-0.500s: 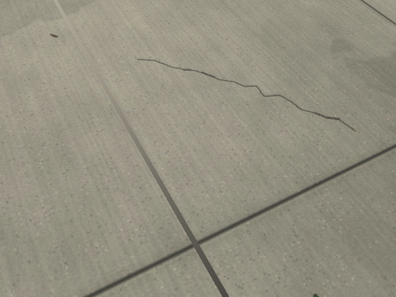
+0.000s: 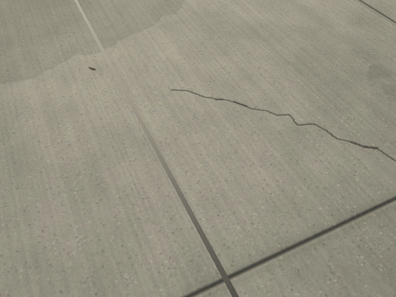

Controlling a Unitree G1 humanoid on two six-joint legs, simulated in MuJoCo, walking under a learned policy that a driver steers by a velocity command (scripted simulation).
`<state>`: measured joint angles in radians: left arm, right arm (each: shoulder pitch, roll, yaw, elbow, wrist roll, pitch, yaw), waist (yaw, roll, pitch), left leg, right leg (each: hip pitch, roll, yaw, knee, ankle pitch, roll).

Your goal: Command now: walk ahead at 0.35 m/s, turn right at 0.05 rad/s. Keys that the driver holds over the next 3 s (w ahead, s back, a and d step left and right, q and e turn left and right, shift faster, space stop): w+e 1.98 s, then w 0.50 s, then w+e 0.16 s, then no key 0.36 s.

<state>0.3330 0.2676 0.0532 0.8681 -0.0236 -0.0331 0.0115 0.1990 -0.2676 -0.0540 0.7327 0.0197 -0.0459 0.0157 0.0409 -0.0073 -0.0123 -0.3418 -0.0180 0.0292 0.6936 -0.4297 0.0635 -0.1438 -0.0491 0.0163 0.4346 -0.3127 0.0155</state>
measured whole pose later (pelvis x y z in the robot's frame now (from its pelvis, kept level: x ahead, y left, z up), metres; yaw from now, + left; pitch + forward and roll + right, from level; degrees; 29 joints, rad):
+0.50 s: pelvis +0.21 -0.01 -0.02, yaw -14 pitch +2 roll +0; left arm 0.02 0.24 0.04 0.68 -0.03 -0.04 -0.08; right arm 0.42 -0.26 -0.06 0.86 0.01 -0.07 -0.02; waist -0.08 -0.02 0.04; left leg 0.17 0.00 0.24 0.24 -0.44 -0.01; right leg -0.63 -0.02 -0.07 0.62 -0.05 -0.08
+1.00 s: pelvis +0.50 -0.08 -0.01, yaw -31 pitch +2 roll -1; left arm 0.36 0.29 0.08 0.74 -0.03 -0.03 0.01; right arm 0.05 -0.28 -0.03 0.65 0.01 -0.12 0.01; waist 0.09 0.04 0.01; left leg -0.51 0.01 -0.09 0.48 -0.03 -0.04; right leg -0.10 0.13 0.22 0.48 -0.40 -0.06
